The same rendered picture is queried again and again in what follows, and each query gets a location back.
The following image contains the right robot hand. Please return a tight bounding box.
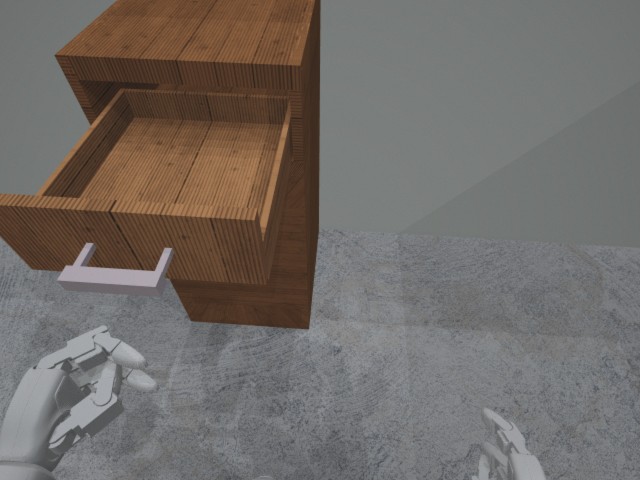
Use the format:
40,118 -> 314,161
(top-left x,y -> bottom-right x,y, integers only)
472,408 -> 546,480

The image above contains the left robot hand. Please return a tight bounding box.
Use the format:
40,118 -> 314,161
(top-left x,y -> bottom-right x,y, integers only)
0,325 -> 159,472

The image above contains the cabinet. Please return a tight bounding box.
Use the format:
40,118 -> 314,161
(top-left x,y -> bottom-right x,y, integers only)
55,0 -> 321,329

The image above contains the handle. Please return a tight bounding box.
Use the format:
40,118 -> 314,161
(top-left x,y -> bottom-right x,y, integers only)
57,243 -> 174,297

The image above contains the drawer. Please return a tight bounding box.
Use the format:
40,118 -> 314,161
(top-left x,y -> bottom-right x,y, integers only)
0,88 -> 293,285

